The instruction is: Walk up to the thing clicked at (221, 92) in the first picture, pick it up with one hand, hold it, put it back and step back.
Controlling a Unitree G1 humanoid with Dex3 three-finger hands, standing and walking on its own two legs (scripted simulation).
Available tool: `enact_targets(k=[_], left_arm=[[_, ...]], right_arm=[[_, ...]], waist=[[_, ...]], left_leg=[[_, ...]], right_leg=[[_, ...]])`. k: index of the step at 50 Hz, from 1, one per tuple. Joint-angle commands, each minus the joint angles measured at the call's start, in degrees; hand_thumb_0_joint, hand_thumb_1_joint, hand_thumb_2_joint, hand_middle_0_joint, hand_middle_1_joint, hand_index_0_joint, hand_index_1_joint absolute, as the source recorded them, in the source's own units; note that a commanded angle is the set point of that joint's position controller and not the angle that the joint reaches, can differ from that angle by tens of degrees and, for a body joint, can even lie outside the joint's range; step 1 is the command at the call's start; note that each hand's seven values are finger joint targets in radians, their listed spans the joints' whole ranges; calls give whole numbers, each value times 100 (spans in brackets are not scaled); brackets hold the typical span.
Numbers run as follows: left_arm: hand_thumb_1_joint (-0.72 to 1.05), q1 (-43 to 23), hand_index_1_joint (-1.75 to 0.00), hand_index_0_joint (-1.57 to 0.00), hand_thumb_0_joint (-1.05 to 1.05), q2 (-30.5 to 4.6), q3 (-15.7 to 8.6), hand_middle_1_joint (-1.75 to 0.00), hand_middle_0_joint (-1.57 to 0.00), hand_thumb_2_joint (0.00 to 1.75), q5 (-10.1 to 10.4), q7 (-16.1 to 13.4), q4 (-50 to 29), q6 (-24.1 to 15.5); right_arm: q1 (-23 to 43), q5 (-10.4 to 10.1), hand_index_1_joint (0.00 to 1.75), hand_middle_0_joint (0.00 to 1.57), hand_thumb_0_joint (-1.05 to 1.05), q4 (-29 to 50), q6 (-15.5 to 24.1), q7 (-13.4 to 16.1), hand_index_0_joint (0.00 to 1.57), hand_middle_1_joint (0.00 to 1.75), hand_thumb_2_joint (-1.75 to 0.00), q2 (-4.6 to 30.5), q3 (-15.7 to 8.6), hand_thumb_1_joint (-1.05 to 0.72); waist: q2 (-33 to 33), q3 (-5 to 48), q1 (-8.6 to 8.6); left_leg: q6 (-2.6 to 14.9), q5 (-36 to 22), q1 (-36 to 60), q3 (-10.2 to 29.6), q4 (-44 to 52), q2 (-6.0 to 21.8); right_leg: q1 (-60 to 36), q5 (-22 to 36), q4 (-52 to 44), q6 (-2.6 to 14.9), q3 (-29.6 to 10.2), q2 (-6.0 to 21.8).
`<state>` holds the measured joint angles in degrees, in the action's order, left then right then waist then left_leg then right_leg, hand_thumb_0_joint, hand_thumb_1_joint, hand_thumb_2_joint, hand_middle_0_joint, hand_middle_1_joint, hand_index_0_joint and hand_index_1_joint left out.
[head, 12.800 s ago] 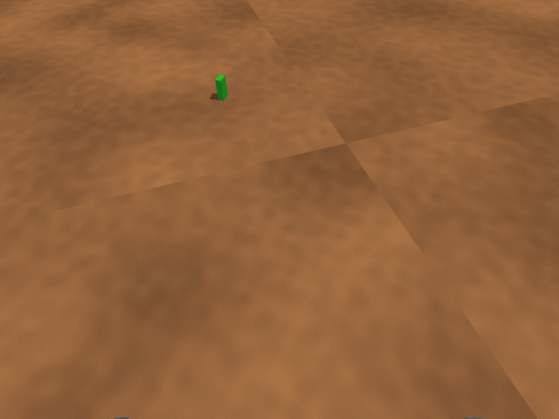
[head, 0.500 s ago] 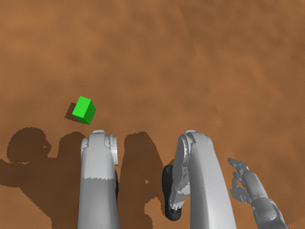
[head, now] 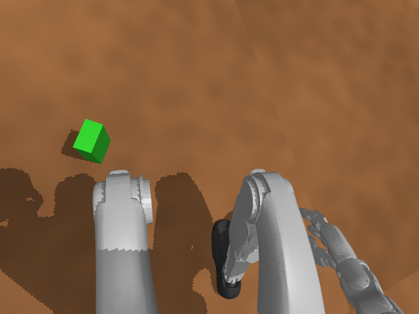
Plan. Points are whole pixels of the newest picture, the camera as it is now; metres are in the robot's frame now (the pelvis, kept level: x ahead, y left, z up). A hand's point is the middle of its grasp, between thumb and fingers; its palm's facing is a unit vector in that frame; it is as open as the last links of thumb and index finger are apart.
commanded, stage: approach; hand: left
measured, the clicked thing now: (94, 143) +0.42 +0.26 -0.27
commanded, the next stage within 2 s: close in in 0.22 s
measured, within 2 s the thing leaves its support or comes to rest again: neither
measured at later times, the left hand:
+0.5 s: hand (49, 162) +0.36 +0.33 -0.22, palm faces +0.24 -0.97 +0.08, open 17.0 cm
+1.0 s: hand (82, 151) +0.39 +0.27 -0.23, palm faces +0.24 -0.97 +0.02, open 17.3 cm
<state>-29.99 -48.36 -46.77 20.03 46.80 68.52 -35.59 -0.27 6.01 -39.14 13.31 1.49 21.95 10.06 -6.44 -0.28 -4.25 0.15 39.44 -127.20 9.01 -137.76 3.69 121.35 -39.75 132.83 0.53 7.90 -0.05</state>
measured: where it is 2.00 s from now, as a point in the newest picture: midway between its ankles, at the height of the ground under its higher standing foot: (182, 276)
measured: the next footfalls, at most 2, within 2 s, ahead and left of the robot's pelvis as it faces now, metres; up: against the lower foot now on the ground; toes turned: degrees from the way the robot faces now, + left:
none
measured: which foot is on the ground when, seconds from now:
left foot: down 0.00-1.00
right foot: down 0.00-1.00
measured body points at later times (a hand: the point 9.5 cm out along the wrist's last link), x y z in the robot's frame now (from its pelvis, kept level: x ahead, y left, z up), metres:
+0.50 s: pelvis -0.01 +0.01 -0.06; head +0.21 +0.18 +0.29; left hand +0.34 +0.38 -0.22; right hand +0.20 -0.23 -0.10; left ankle +0.08 +0.13 -0.31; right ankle +0.10 -0.11 -0.31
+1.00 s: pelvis -0.02 +0.02 -0.07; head +0.20 +0.18 +0.29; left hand +0.37 +0.32 -0.23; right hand +0.14 -0.24 -0.09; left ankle +0.08 +0.13 -0.31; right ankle +0.10 -0.11 -0.30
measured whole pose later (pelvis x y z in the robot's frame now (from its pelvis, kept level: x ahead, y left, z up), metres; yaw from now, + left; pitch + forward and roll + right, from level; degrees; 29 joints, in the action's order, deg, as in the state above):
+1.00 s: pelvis -0.02 +0.02 -0.07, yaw -8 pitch +9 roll -17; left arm -28.8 -44.2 -31.7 11.1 10.4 83.0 -66.1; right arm 10.1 20.6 -33.1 2.8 -7.4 22.4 28.5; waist -15.8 -16.2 -11.7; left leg 0.4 39.9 -126.7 21.6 -154.1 3.1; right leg 116.8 -35.6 140.4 -2.6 16.5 -3.8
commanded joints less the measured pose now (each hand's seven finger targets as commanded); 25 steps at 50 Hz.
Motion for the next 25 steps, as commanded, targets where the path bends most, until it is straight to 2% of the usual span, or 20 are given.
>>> enact_targets(k=[1, 2, 3, 5, 6, 7, 8, 9, 10, 11, 12, 13, 16, 17, 18, 19, 20, 22, 23, 25], left_arm=[[-41, -826, -8, -1, 0, -1669, -54, -7, -2, 10, 35, -137, -861, -680], [-41, -828, -8, -1, 0, -1833, -158, -7, -2, 10, 13, -216, -972, -769], [-42, -606, -8, -1, 0, -1975, -305, -7, -3, 10, -23, -297, -951, -850], [-43, -414, -9, -1, 0, -2127, -442, -8, -3, 10, -96, -451, -915, -1035], [-42, -330, -9, -2, 0, -2109, -424, -8, -3, 10, -119, -512, -924, -1136], [-42, -445, -9, -2, 0, -2229, -479, -8, -3, 10, -157, -586, -1203, -1283], [-41, -343, -9, -2, 0, -2415, -637, -8, -4, 10, -202, -679, -1218, -1389], [-40, -83, -9, -2, 0, -2407, -678, -8, -4, 10, -221, -734, -1107, -1475], [-40, -17, -9, -2, 0, -1973, -412, -8, -3, 10, -209, -741, -916, -1555], [-38, 28, -8, -2, 0, -1685, -319, -8, -3, 10, -175, -745, -689, -1631], [-36, -54, -9, -2, 0, -1214, 29, -8, -3, 11, -110, -720, -469, -1716], [-36, -234, -9, -2, 0, -1318, -11, -9, -3, 12, -75, -739, -501, -1813], [-37, -535, -7, -2, 0, -1218, 321, -7, -2, 11, -44, -836, 95, -2011], [-44, -637, -7, -3, 0, -1108, 452, -8, -2, 11, -23, -878, 253, -2089], [-44, -750, -6, -3, 0, -827, 692, -8, -2, 10, 15, -930, 361, -2179], [-44, -713, -7, -3, 0, -944, 614, -9, -1, 11, 12, -1047, 407, -2265], [-46, -588, -6, -4, 0, -1264, 402, -8, -2, 10, -18, -1195, 482, -2354], [-48, -705, -6, -4, 0, -1231, 550, -8, -2, 10, -81, -1470, 569, -2552], [-49, -658, -7, -5, 0, -1203, 499, -9, -2, 11, -117, -1613, 614, -2639], [-52, -693, -8, -5, 0, -1200, 547, -10, -2, 11, -263, -1927, 602, -2824]], right_arm=[[-301, 118, 30, 20, 0, 304, 85, 37, 20, 30, -90, 1470, -439, -91], [-286, 155, 30, 20, 0, 308, 54, 18, 20, 30, -90, 1496, -386, -91], [-228, 188, 30, 20, 0, 312, 12, -5, 20, 30, -90, 1520, -353, -91], [-74, 287, 30, 20, 0, 337, -76, -41, 20, 30, -90, 1555, -238, -92], [37, 322, 30, 20, 0, 332, -120, -55, 20, 30, -90, 1566, -185, -92], [122, 386, 30, 20, 0, 326, -164, -60, 20, 30, -90, 1582, -140, -92], [190, 443, 30, 20, 0, 389, -208, -70, 20, 30, -91, 1622, -70, -93], [275, 491, 30, 20, 0, 383, -252, -76, 20, 30, -91, 1657, -48, -93], [371, 528, 30, 20, 0, 435, -284, -100, 20, 30, -91, 1636, 6, -93], [402, 581, 30, 20, 0, 421, -308, -117, 20, 30, -91, 1672, 34, -93], [508, 600, 30, 20, 0, 444, -322, -140, 20, 30, -91, 1637, 100, -93], [567, 637, 30, 20, 0, 492, -318, -135, 20, 30, -91, 1686, 137, -92], [626, 745, 30, 20, 0, 440, -388, -155, 20, 30, -90, 1759, 327, -92], [635, 781, 30, 20, 0, 444, -414, -171, 20, 30, -90, 1768, 403, -91], [754, 810, 30, 20, 0, 507, -417, -184, 20, 30, -90, 1740, 490, -91], [782, 853, 30, 20, 0, 486, -429, -198, 20, 30, -90, 1747, 536, -91], [757, 893, 30, 20, 0, 404, -468, -199, 20, 30, -90, 1827, 568, -91], [866, 962, 30, 20, 0, 459, -523, -252, 20, 30, -90, 1838, 704, -92], [872, 1006, 30, 20, 0, 462, -554, -273, 20, 30, -90, 1852, 726, -91], [931, 1093, 30, 20, 0, 466, -605, -322, 20, 30, -90, 1905, 780, -91]], waist=[[1786, 3233, 21], [1905, 3294, 54], [1983, 3351, 168], [2216, 3356, 216], [2245, 3287, 229], [2461, 3290, 204], [2505, 3342, 176], [2599, 3285, 212], [2561, 3137, 44], [2463, 3075, -80], [2268, 2878, -243], [2268, 2833, -324], [1988, 2609, -631], [1841, 2519, -755], [1698, 2421, -819], [1667, 2344, -770], [1730, 2266, -692], [1802, 2112, -720], [1836, 2148, -677], [2141, 1936, -666]], left_leg=[[18, -414, 2676, -246, 1394, -10], [2, -513, 2706, -243, 1332, -7], [-27, -630, 2763, -220, 1309, 8], [-80, -880, 2856, -182, 1243, 42], [-91, -966, 2883, -145, 1209, 58], [-108, -1035, 2947, -137, 1169, 71], [-126, -1253, 3022, -91, 1134, 78], [-139, -1359, 3101, -73, 1088, 104], [-150, -1382, 3086, -18, 1045, 120], [-148, -1446, 3083, 42, 942, 137], [-140, -1272, 2948, 97, 896, 141], [-130, -1205, 2895, 120, 815, 155], [-92, -894, 2641, 207, 552, 182], [-80, -852, 2542, 242, 473, 181], [-65, -730, 2437, 269, 403, 174], [-52, -663, 2344, 261, 338, 169], [-62, -627, 2305, 272, 364, 169], [-84, -509, 2229, 306, 345, 166], [-112, -565, 2337, 331, 331, 172], [-175, -565, 2423, 379, 419, 182]], right_leg=[[-1199, 428, -1125, 172, 214, -340], [-1288, 496, -1056, 168, 232, -343], [-1298, 558, -932, 177, 260, -349], [-1348, 746, -746, 184, 316, -358], [-1284, 784, -659, 196, 334, -368], [-1282, 875, -597, 198, 360, -368], [-1410, 1028, -521, 196, 415, -380], [-1362, 1081, -460, 205, 420, -390], [-1263, 1098, -406, 203, 481, -404], [-1300, 1180, -385, 189, 536, -419], [-1199, 1067, -401, 184, 586, -437], [-1274, 1104, -396, 175, 617, -445], [-1294, 1011, -386, 137, 703, -467], [-1350, 1035, -411, 113, 745, -472], [-1354, 979, -440, 95, 778, -490], [-1425, 955, -455, 82, 784, -501], [-1469, 930, -425, 83, 809, -505], [-1495, 861, -375, 81, 885, -529], [-1482, 915, -325, 80, 925, -538], [-1413, 914, -243, 98, 1003, -548]])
